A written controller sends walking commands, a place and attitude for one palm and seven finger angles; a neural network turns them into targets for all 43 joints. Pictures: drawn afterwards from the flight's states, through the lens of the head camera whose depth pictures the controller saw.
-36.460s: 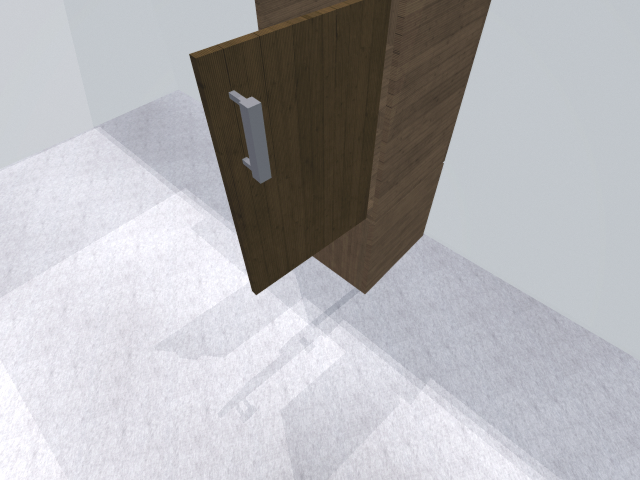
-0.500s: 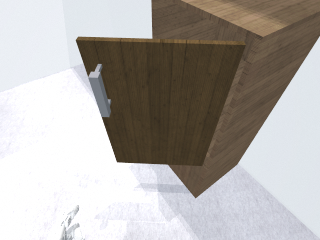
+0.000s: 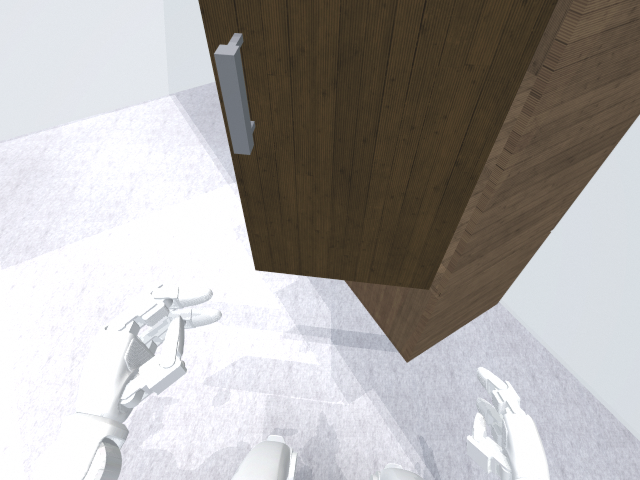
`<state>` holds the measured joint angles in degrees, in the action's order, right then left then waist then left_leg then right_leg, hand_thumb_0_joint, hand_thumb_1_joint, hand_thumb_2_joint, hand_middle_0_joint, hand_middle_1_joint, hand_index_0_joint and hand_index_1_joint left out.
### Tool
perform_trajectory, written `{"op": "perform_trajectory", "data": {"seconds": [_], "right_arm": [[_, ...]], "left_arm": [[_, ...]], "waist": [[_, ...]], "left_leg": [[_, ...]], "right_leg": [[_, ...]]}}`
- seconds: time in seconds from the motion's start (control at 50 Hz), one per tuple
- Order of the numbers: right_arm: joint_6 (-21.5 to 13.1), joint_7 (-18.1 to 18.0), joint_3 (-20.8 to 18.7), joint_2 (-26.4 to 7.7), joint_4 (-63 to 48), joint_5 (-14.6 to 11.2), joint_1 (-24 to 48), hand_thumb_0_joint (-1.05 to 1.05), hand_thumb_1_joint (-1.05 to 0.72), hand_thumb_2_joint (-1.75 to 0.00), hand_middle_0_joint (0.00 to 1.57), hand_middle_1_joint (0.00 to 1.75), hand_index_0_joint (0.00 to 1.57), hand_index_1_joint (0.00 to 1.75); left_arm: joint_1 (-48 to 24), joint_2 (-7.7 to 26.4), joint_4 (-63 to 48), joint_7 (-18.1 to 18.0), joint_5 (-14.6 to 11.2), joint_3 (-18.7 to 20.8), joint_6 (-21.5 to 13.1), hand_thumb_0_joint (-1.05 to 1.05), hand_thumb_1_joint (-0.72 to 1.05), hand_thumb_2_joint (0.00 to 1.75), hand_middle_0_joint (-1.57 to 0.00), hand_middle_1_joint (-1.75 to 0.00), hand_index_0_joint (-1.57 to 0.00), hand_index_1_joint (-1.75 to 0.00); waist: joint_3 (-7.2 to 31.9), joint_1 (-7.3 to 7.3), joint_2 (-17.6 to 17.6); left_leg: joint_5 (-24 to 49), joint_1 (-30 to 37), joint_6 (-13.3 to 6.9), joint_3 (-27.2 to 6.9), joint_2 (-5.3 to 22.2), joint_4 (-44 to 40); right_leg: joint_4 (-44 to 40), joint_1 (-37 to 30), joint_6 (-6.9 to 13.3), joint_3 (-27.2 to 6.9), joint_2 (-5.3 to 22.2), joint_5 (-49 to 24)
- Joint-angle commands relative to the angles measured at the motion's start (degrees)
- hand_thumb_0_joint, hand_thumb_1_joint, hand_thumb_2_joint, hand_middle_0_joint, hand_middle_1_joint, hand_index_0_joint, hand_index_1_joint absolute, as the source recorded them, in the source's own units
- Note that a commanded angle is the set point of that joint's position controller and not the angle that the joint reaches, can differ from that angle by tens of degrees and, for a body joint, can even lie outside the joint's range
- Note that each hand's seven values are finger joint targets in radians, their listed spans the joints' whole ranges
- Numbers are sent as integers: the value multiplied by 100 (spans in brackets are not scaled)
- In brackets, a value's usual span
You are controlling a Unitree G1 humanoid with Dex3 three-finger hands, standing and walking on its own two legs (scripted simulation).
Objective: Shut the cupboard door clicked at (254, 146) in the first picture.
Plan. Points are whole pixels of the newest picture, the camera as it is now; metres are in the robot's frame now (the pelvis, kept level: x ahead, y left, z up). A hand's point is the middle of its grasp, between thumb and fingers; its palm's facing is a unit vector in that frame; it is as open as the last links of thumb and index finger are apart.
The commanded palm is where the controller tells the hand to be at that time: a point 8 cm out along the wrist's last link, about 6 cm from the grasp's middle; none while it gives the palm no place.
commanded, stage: raise the hand and make a fist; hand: left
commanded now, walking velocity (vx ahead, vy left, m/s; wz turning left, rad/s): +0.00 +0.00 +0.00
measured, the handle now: (240, 96) +0.54 +0.17 +0.19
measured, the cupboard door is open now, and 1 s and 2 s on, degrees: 52 52 52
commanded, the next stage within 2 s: bring the fist close to the handle in 1.30 s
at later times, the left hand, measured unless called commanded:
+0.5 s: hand (144, 308) +0.25 +0.20 +0.14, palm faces -0.02 -1.00 -0.05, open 3.2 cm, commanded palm +0.22 +0.26 +0.15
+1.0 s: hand (126, 253) +0.27 +0.21 +0.20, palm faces -0.02 -1.00 -0.05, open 3.1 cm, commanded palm +0.24 +0.25 +0.19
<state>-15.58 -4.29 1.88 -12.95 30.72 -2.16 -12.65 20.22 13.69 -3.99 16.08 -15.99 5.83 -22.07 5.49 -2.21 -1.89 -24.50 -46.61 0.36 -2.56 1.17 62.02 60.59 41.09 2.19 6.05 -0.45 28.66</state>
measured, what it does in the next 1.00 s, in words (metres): rises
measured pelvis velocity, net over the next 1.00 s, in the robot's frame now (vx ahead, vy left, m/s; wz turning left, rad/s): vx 0.03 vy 0.01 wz -0.01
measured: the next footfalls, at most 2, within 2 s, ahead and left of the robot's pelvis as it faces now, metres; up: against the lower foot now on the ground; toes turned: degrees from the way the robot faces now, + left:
none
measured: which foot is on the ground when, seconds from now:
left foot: down 0.00-1.00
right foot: down 0.00-1.00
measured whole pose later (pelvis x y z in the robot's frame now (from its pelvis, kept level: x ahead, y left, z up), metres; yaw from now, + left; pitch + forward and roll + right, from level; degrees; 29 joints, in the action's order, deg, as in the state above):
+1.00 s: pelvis +0.03 +0.01 +0.06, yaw +0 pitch +0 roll -1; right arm -14.8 -3.9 4.3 -14.4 33.8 -3.6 -14.2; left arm 13.4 16.6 -12.3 15.1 -18.9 12.7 1.8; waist 2.5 -2.6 -3.3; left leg -17.2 -20.3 -1.1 0.0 -0.1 37.6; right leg 35.9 15.5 0.4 3.5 0.3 20.2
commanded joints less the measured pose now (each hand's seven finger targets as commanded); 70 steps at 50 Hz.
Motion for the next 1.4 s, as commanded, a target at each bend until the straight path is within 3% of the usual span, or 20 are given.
{"op": "perform_trajectory", "data": {"seconds": [0.0,0.02,0.06,0.12,0.2,0.26,0.42,0.54,0.62,0.66,0.8,0.82,0.88,0.92,0.98,1.02,1.16,1.26,1.32,1.38], "right_arm": [[-219,-110,-323,-708,-1041,-89,229,0,-90,-90,20,30,20,30],[-206,-112,-310,-684,-1043,-61,282,0,-90,-90,20,30,20,30],[-208,-69,-288,-617,-1060,-35,271,0,-90,-90,20,30,20,30],[-262,-9,-284,-660,-981,26,185,0,-90,-90,20,30,20,30],[-358,41,-294,-760,-925,20,66,0,-90,-90,20,30,20,30],[-391,35,-302,-794,-917,-23,55,0,-90,-90,20,30,20,30],[-317,4,-238,-778,-850,-57,98,0,-90,-90,20,30,20,30],[-268,23,-166,-765,-867,-115,171,0,-90,-90,20,30,20,30],[-252,8,-125,-779,-820,-103,223,0,-90,-90,20,30,20,30],[-253,10,-101,-748,-829,-113,269,0,-90,-90,20,30,20,30],[-266,-14,-58,-747,-727,-148,434,0,-90,-90,20,30,20,30],[-263,-21,-62,-766,-683,-146,434,0,-90,-90,20,30,20,30],[-279,-27,-44,-744,-688,-169,536,0,-90,-90,20,30,20,30],[-276,-29,-44,-758,-637,-169,530,0,-90,-90,20,30,20,30],[-277,-16,-48,-741,-673,-180,569,0,-90,-90,20,30,20,30],[-270,-14,-60,-761,-656,-168,565,0,-90,-90,20,30,20,30],[-348,-13,-78,-719,-637,-143,539,0,-90,-90,20,30,20,30],[-383,-20,-79,-726,-576,-154,529,0,-90,-90,20,30,20,30],[-404,-44,-79,-758,-566,-139,542,0,-90,-90,20,30,20,30],[-434,-43,-63,-730,-583,-149,570,0,-90,-90,20,30,20,30]], "left_arm": [[-211,809,-1217,-140,-100,624,529,0,90,90,-77,-92,-77,-92],[-116,930,-1251,-265,-132,861,614,0,90,90,-79,-94,-79,-94],[10,766,-1481,-438,-187,863,611,0,90,90,-82,-98,-82,-98],[49,677,-1643,-548,-135,758,420,0,90,90,-88,-104,-88,-104],[28,544,-1690,-400,-119,475,318,0,90,90,-95,-112,-95,-112],[-50,618,-1886,-320,-104,466,406,0,90,90,-101,-118,-101,-118],[-375,884,-2176,-435,-128,793,744,0,90,90,-115,-134,-115,-134],[-563,772,-2120,-218,-195,689,1197,0,90,90,-126,-146,-126,-146],[-773,1036,-2133,-193,-231,948,1440,0,90,90,-130,-150,-130,-150],[-945,967,-2223,-165,-276,933,1505,0,90,90,-130,-150,-130,-150],[-1377,1059,-2127,-104,-347,1050,1793,0,90,90,-130,-150,-130,-150],[-1357,1141,-2035,-109,-341,1136,1851,0,90,90,-130,-150,-130,-150],[-1635,1145,-2176,-86,-358,1142,1991,0,90,90,-130,-150,-130,-150],[-1372,1127,-1840,-87,-377,1204,2111,0,90,90,-130,-150,-130,-150],[-1409,1002,-1902,-73,-372,1107,2171,0,90,90,-130,-150,-130,-150],[-1349,1124,-1898,-128,-352,1222,2155,0,90,90,-130,-150,-130,-150],[-1577,1059,-2161,-247,-239,1104,1881,0,90,90,-130,-150,-130,-150],[-1559,981,-1975,-183,-249,1017,1879,0,90,90,-130,-150,-130,-150],[-1502,1154,-1851,-165,-266,1171,1929,0,90,90,-130,-150,-130,-150],[-1612,1021,-1959,-136,-287,1049,1924,0,90,90,-130,-150,-130,-150]], "waist": [[774,42,-90],[858,-75,-171],[847,-74,21],[764,-26,43],[695,126,36],[741,113,-79],[657,37,-116],[523,42,-238],[472,1,-164],[535,10,-171],[433,-23,-117],[369,-32,63],[427,-64,-135],[252,-100,117],[176,-87,17],[180,-115,217],[225,-59,-101],[93,-31,34],[17,-75,153],[51,-56,-1]], "left_leg": [[-129,1115,-211,-37,-129,-1548],[6,1164,-199,-50,-143,-1614],[356,1341,-181,-39,-115,-1720],[756,1525,-175,-67,-93,-1812],[747,1690,-174,-64,-90,-1885],[755,1878,-172,-103,-81,-2012],[1047,2275,-158,-133,-76,-2317],[1306,2536,-163,-37,-101,-2495],[1486,2703,-176,-37,-103,-2597],[1622,2845,-176,-10,-114,-2660],[1559,3061,-187,25,-132,-2900],[1572,3040,-200,20,-124,-2918],[1614,3205,-202,44,-142,-3041],[1551,3135,-199,56,-147,-3076],[1455,3189,-193,96,-160,-3157],[1430,3165,-203,94,-151,-3159],[1458,3343,-213,153,-182,-3191],[1315,3285,-211,160,-180,-3227],[1254,3205,-226,145,-185,-3195],[1213,3252,-216,153,-196,-3213]], "right_leg": [[-1859,-611,-122,-680,19,492],[-1818,-801,-99,-614,-3,320],[-1805,-918,-106,-485,-20,-126],[-1642,-981,-91,-268,-97,-815],[-1681,-893,-119,-241,-84,-955],[-1736,-1019,-104,-229,-85,-1028],[-1973,-1467,-82,-168,-124,-1426],[-2259,-1787,-98,-186,-100,-1773],[-2448,-2012,-93,-209,-103,-1983],[-2492,-2092,-111,-192,-90,-2148],[-2824,-2307,-129,-249,-52,-2082],[-2895,-2397,-129,-273,-42,-2074],[-2975,-2486,-133,-271,-24,-2107],[-3108,-2537,-139,-324,-10,-2012],[-3155,-2468,-161,-307,-8,-1898],[-3221,-2537,-162,-352,0,-1798],[-3235,-2495,-169,-364,0,-1847],[-3321,-2483,-188,-387,7,-1647],[-3396,-2495,-192,-466,26,-1542],[-3391,-2466,-193,-451,23,-1455]]}}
